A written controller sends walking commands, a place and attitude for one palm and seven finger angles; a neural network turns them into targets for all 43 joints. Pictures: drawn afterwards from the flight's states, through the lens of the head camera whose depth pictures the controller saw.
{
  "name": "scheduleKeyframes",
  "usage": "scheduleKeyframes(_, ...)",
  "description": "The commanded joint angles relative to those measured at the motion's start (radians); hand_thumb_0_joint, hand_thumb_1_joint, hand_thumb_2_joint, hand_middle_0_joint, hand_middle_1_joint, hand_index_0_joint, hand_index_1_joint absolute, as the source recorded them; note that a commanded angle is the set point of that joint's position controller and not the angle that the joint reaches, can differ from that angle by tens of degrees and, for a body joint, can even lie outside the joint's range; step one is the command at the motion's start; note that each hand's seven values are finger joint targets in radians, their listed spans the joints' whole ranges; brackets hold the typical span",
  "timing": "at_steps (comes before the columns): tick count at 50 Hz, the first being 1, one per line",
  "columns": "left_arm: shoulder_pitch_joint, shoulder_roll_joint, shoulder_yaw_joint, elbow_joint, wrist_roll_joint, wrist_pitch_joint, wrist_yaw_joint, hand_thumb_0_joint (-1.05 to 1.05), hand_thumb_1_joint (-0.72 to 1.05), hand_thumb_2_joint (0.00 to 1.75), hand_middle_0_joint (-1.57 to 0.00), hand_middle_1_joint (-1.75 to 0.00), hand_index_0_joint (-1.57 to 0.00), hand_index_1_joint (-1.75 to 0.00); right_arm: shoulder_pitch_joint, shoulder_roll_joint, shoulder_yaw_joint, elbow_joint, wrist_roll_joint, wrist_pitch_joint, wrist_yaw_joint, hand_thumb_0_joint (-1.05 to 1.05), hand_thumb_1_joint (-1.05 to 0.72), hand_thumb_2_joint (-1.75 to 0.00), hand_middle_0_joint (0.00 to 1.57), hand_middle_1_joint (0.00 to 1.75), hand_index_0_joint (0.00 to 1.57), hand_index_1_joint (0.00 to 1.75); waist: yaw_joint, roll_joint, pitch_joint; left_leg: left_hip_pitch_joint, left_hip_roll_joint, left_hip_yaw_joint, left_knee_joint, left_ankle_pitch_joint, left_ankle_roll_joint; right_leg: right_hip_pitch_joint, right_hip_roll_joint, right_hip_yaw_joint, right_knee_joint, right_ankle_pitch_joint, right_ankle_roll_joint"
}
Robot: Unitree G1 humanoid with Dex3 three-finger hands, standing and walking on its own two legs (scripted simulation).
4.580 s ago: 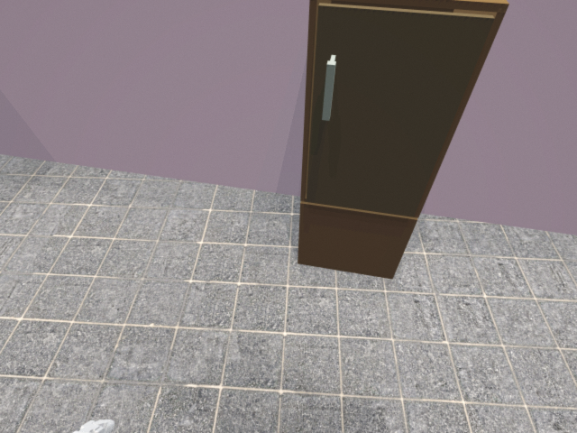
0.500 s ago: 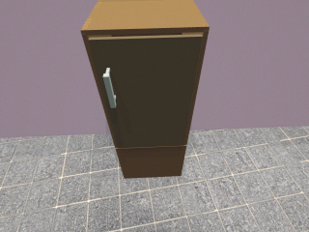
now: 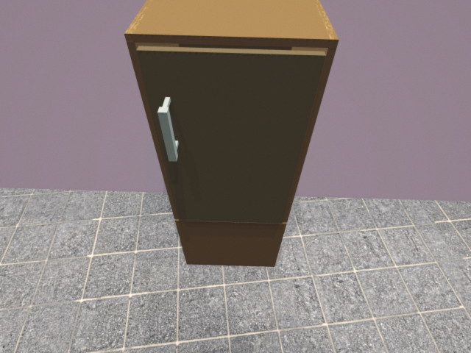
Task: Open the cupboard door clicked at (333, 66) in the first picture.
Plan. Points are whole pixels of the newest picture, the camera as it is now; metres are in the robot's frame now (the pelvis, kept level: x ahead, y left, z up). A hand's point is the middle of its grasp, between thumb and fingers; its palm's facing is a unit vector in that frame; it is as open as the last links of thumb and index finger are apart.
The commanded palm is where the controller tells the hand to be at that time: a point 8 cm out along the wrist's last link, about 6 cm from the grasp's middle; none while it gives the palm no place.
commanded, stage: come to a stop and stand still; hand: left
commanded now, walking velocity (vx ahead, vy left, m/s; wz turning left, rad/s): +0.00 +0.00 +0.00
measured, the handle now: (170, 130) +0.55 +0.19 +0.06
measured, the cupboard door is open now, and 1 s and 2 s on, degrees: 0 0 0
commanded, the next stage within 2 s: look again from close up in 0.64 s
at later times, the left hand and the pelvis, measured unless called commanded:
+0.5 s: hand out of the picture +0.01 +0.18 -0.18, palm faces +0.04 -0.98 -0.19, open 7.4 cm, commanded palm none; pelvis +0.01 +0.01 +0.00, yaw +0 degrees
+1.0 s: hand out of the picture +0.00 +0.21 -0.18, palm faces +0.02 -0.98 -0.21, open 7.4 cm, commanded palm none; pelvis -0.01 +0.04 -0.01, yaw -1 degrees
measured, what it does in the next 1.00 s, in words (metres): stands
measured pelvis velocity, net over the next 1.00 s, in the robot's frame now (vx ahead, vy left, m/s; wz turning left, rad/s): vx -0.01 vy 0.04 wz -0.01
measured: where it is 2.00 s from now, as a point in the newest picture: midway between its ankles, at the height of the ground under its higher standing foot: outside the picture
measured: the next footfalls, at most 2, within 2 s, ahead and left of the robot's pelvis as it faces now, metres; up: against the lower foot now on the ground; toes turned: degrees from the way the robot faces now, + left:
none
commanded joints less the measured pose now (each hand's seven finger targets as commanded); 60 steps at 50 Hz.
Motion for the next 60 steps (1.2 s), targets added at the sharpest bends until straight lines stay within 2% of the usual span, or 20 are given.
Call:
scheduleKeyframes(1,0.085,0.111,0.015,-0.023,0.000,-0.004,0.011,0.00,0.90,0.90,-0.20,-0.30,-0.20,-0.30,0.071,-0.054,-0.006,-0.018,0.000,-0.010,-0.001,0.00,-0.90,-0.90,0.20,0.30,0.20,0.30,-0.013,-0.018,0.035,0.073,0.051,-0.039,-0.020,0.225,0.045,-0.080,-0.142,0.093,-0.079,0.418,0.031)
scheduleKeyframes(6,0.070,0.124,0.016,-0.028,0.000,-0.001,0.010,0.00,0.90,0.90,-0.20,-0.30,-0.20,-0.30,0.056,-0.066,-0.005,-0.024,-0.001,-0.009,0.000,0.00,-0.90,-0.90,0.20,0.30,0.20,0.30,-0.011,-0.015,0.046,0.076,0.052,-0.040,-0.027,0.232,0.046,-0.076,-0.141,0.093,-0.081,0.407,0.028)
scheduleKeyframes(15,0.047,0.150,0.019,-0.041,-0.002,-0.001,0.008,0.00,0.90,0.90,-0.20,-0.30,-0.20,-0.30,0.050,-0.087,-0.001,-0.025,-0.003,-0.013,0.002,0.00,-0.90,-0.90,0.20,0.30,0.20,0.30,-0.008,-0.012,0.020,0.093,0.054,-0.043,-0.032,0.283,0.048,-0.043,-0.145,0.088,-0.072,0.441,0.026)
scheduleKeyframes(19,0.038,0.154,0.019,-0.044,-0.003,0.000,0.008,0.00,0.90,0.90,-0.20,-0.30,-0.20,-0.30,0.048,-0.091,0.000,-0.024,-0.003,-0.013,0.002,0.00,-0.90,-0.90,0.20,0.30,0.20,0.30,-0.007,-0.018,0.035,0.090,0.054,-0.045,-0.041,0.271,0.048,-0.047,-0.145,0.085,-0.077,0.420,0.026)
scheduleKeyframes(24,0.035,0.162,0.020,-0.047,-0.003,-0.001,0.008,0.00,0.90,0.90,-0.20,-0.30,-0.20,-0.30,0.051,-0.095,0.000,-0.022,-0.003,-0.018,0.003,0.00,-0.90,-0.90,0.20,0.30,0.20,0.30,-0.006,-0.007,0.011,0.104,0.055,-0.048,-0.040,0.306,0.051,-0.029,-0.147,0.082,-0.075,0.427,0.026)
scheduleKeyframes(33,0.031,0.161,0.020,-0.045,-0.002,-0.001,0.008,0.00,0.90,0.90,-0.20,-0.30,-0.20,-0.30,0.063,-0.095,-0.001,-0.020,-0.002,-0.019,0.003,0.00,-0.90,-0.90,0.20,0.30,0.20,0.30,-0.009,-0.002,0.028,0.104,0.054,-0.055,-0.056,0.285,0.055,-0.035,-0.144,0.082,-0.092,0.372,0.025)
scheduleKeyframes(36,0.032,0.160,0.019,-0.043,-0.001,0.000,0.007,0.00,0.90,0.90,-0.20,-0.30,-0.20,-0.30,0.059,-0.096,-0.001,-0.020,-0.001,-0.018,0.004,0.00,-0.90,-0.90,0.20,0.30,0.20,0.30,-0.007,-0.010,0.062,0.091,0.054,-0.062,-0.065,0.256,0.057,-0.054,-0.142,0.081,-0.104,0.325,0.026)
scheduleKeyframes(37,0.101,0.180,0.009,-0.036,0.020,-0.042,0.043,0.00,0.90,0.90,-0.20,-0.30,-0.20,-0.30,-0.046,-0.123,0.001,-0.108,0.005,-0.035,0.025,0.00,-0.90,-0.90,0.20,0.30,0.20,0.30,0.027,-0.044,0.101,-0.044,0.033,-0.004,0.207,0.224,0.031,-0.118,-0.209,0.172,-0.088,0.826,0.081)
scheduleKeyframes(38,0.056,0.220,0.020,-0.082,0.013,-0.047,0.036,0.00,0.90,0.90,-0.20,-0.30,-0.20,-0.30,0.017,-0.062,0.001,-0.141,0.001,-0.022,0.032,0.00,-0.90,-0.90,0.20,0.30,0.20,0.30,-0.039,-0.050,0.064,-0.080,0.006,-0.044,0.185,-0.087,0.052,-0.078,-0.239,0.160,-0.034,0.802,0.020)
scheduleKeyframes(39,0.014,0.208,0.011,-0.101,0.012,-0.046,0.028,0.00,0.90,0.90,-0.20,-0.30,-0.20,-0.30,0.063,-0.062,-0.001,-0.134,-0.001,-0.018,0.033,0.00,-0.90,-0.90,0.20,0.30,0.20,0.30,-0.055,-0.056,0.021,-0.071,0.004,-0.031,0.163,-0.091,0.051,-0.085,-0.217,0.136,-0.021,0.630,-0.013)
scheduleKeyframes(40,-0.002,0.199,0.010,-0.120,0.008,-0.047,0.025,0.00,0.90,0.90,-0.20,-0.30,-0.20,-0.30,0.094,-0.072,0.000,-0.135,-0.002,-0.020,0.036,0.00,-0.90,-0.90,0.20,0.30,0.20,0.30,-0.063,-0.057,-0.029,-0.043,0.005,-0.044,0.121,-0.010,0.052,-0.070,-0.180,0.121,0.015,0.522,-0.022)
scheduleKeyframes(41,-0.001,0.188,0.015,-0.129,0.005,-0.046,0.023,0.00,0.90,0.90,-0.20,-0.30,-0.20,-0.30,0.108,-0.083,0.000,-0.130,-0.007,-0.030,0.036,0.00,-0.90,-0.90,0.20,0.30,0.20,0.30,-0.051,0.052,-0.067,0.001,0.017,-0.053,0.095,0.133,0.062,-0.060,-0.154,0.097,0.065,0.498,-0.020)
scheduleKeyframes(42,0.014,0.183,0.016,-0.132,0.001,-0.040,0.022,0.00,0.90,0.90,-0.20,-0.30,-0.20,-0.30,0.109,-0.104,0.000,-0.134,-0.008,-0.033,0.032,0.00,-0.90,-0.90,0.20,0.30,0.20,0.30,-0.041,0.087,-0.073,0.007,0.036,-0.074,0.101,0.234,0.073,-0.070,-0.128,0.089,0.080,0.394,-0.012)
scheduleKeyframes(43,0.022,0.177,0.014,-0.128,0.000,-0.029,0.020,0.00,0.90,0.90,-0.20,-0.30,-0.20,-0.30,0.095,-0.111,0.001,-0.141,-0.007,-0.033,0.028,0.00,-0.90,-0.90,0.20,0.30,0.20,0.30,-0.030,0.116,-0.064,0.007,0.046,-0.086,0.094,0.276,0.082,-0.081,-0.114,0.080,0.083,0.292,-0.007)
scheduleKeyframes(45,0.026,0.171,0.010,-0.126,0.002,-0.015,0.015,0.00,0.90,0.90,-0.20,-0.30,-0.20,-0.30,0.072,-0.116,0.002,-0.158,-0.005,-0.028,0.025,0.00,-0.90,-0.90,0.20,0.30,0.20,0.30,-0.020,0.060,0.002,-0.038,0.047,-0.099,0.069,0.188,0.089,-0.116,-0.100,0.082,0.056,0.150,-0.002)
scheduleKeyframes(47,0.017,0.169,0.007,-0.129,0.004,-0.007,0.012,0.00,0.90,0.90,-0.20,-0.30,-0.20,-0.30,0.065,-0.118,0.004,-0.163,-0.006,-0.026,0.027,0.00,-0.90,-0.90,0.20,0.30,0.20,0.30,-0.015,0.001,0.057,-0.078,0.040,-0.110,0.037,0.114,0.093,-0.134,-0.097,0.082,0.044,0.088,0.004)
scheduleKeyframes(50,0.004,0.175,0.003,-0.133,0.004,0.002,0.007,0.00,0.90,0.90,-0.20,-0.30,-0.20,-0.30,0.058,-0.126,0.003,-0.160,-0.006,-0.020,0.031,0.00,-0.90,-0.90,0.20,0.30,0.20,0.30,-0.015,-0.011,0.102,-0.100,0.033,-0.122,-0.017,-0.036,0.094,-0.180,-0.097,0.084,0.019,-0.048,0.010)
scheduleKeyframes(52,0.004,0.183,0.007,-0.134,0.005,0.003,0.005,0.00,0.90,0.90,-0.20,-0.30,-0.20,-0.30,0.058,-0.127,0.003,-0.156,-0.008,-0.023,0.031,0.00,-0.90,-0.90,0.20,0.30,0.20,0.30,-0.012,0.030,0.088,-0.101,0.031,-0.130,-0.039,-0.038,0.097,-0.167,-0.096,0.081,0.027,-0.036,0.010)
scheduleKeyframes(56,0.003,0.187,0.005,-0.133,0.007,0.002,0.002,0.00,0.90,0.90,-0.20,-0.30,-0.20,-0.30,0.059,-0.130,0.002,-0.147,-0.006,-0.028,0.030,0.00,-0.90,-0.90,0.20,0.30,0.20,0.30,-0.006,-0.004,0.061,-0.082,0.039,-0.132,-0.057,-0.017,0.102,-0.146,-0.101,0.074,0.025,0.002,0.017)
scheduleKeyframes(60,0.006,0.200,0.005,-0.126,0.005,0.002,0.000,0.00,0.90,0.90,-0.20,-0.30,-0.20,-0.30,0.053,-0.142,0.003,-0.137,-0.005,-0.031,0.030,0.00,-0.90,-0.90,0.20,0.30,0.20,0.30,-0.005,0.014,0.031,-0.044,0.038,-0.121,-0.052,0.025,0.097,-0.150,-0.111,0.084,0.019,0.033,0.020)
